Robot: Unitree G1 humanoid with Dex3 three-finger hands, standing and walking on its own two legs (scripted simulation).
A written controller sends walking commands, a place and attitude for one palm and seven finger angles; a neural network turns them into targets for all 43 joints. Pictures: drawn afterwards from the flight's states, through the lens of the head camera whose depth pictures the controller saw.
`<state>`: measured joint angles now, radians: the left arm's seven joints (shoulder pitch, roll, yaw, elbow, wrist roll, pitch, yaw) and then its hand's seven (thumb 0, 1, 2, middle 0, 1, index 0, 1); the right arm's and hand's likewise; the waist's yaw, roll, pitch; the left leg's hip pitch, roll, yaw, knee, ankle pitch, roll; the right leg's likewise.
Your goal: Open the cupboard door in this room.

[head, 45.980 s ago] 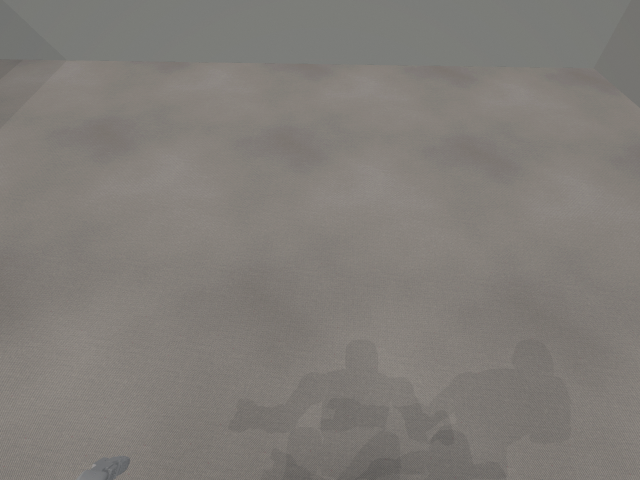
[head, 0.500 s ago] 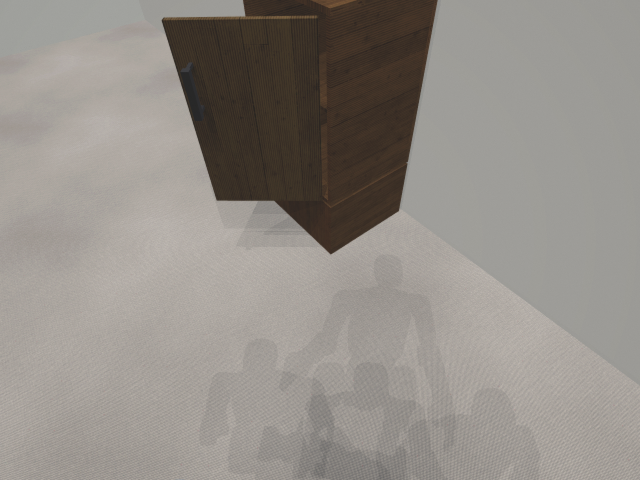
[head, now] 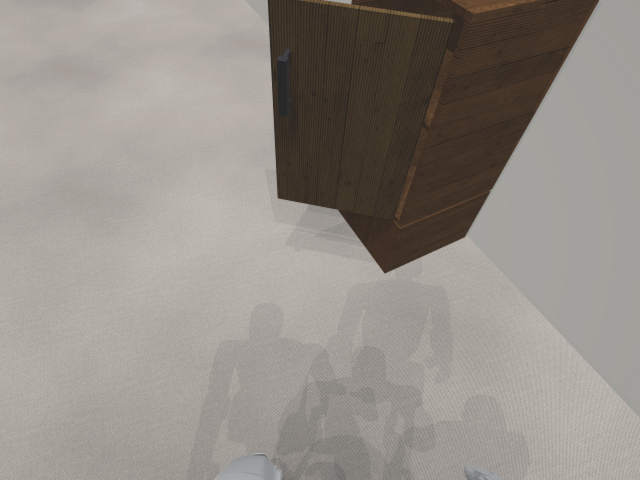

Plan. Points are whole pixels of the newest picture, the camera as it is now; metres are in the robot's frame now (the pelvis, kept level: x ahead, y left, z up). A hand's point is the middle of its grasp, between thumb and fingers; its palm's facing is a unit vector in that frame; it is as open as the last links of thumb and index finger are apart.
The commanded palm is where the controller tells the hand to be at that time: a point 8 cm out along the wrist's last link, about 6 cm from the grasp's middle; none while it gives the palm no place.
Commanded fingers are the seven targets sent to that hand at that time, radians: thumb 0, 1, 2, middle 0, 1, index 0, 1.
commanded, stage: take the last steps up to it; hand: left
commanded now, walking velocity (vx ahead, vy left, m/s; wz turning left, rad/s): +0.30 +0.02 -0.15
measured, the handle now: (285, 83) +0.91 +0.18 -0.02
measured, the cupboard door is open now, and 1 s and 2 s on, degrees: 50 50 50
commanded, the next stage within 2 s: come to a stop and stand still in 0.64 s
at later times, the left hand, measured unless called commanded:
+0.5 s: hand (237, 372) +0.27 +0.15 -0.13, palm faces -0.08 -0.98 -0.20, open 7.3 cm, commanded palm none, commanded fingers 0.00 0.90 0.90 -0.20 -0.30 -0.20 -0.30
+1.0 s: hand (213, 360) +0.30 +0.20 -0.17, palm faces -0.04 -0.99 -0.13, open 7.3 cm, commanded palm none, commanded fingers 0.00 0.90 0.90 -0.20 -0.30 -0.20 -0.30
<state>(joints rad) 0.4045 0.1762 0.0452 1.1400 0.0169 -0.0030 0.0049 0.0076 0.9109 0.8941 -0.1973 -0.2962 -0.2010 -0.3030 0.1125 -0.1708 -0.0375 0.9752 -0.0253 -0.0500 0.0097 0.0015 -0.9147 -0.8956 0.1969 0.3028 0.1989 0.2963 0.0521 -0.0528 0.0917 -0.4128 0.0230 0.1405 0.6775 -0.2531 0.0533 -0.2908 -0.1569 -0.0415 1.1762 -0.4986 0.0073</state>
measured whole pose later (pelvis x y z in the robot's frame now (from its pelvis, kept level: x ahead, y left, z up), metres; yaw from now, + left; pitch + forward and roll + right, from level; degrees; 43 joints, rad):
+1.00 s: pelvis +0.28 +0.04 +0.02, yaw -6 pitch -1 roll -2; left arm 0.25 0.16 0.03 1.07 0.01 0.04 0.01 0.00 0.91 0.89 -0.19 -0.30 -0.20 -0.30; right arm 0.11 -0.13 -0.02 1.02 -0.02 0.00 -0.05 -0.01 -0.93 -0.90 0.20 0.30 0.20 0.30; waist 0.03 -0.03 0.08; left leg -0.32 0.03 0.12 0.50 -0.17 0.07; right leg -0.36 -0.04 -0.05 0.91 -0.53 0.02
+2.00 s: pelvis +0.27 -0.04 +0.03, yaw -5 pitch -1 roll +0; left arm 0.29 0.12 0.00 1.15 0.01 -0.01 0.02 0.00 0.91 0.89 -0.20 -0.30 -0.20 -0.30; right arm 0.25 -0.13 -0.01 1.16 -0.01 0.00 -0.04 0.01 -0.92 -0.90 0.20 0.30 0.20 0.30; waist 0.01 -0.03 0.04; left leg -0.17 0.04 0.02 0.42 -0.22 -0.03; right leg -0.09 0.00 -0.07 0.40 -0.29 -0.02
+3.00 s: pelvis +0.24 +0.03 +0.02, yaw -6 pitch -2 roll -1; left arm 0.43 0.15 0.02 1.08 0.03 0.00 0.02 0.00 0.91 0.89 -0.20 -0.30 -0.20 -0.30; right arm 0.35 -0.18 -0.03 1.09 -0.02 0.03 -0.01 0.00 -0.91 -0.90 0.20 0.30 0.20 0.30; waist 0.01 0.00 -0.01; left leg -0.26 -0.03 0.06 0.55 -0.32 0.06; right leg -0.17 -0.06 -0.02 0.50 -0.34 0.02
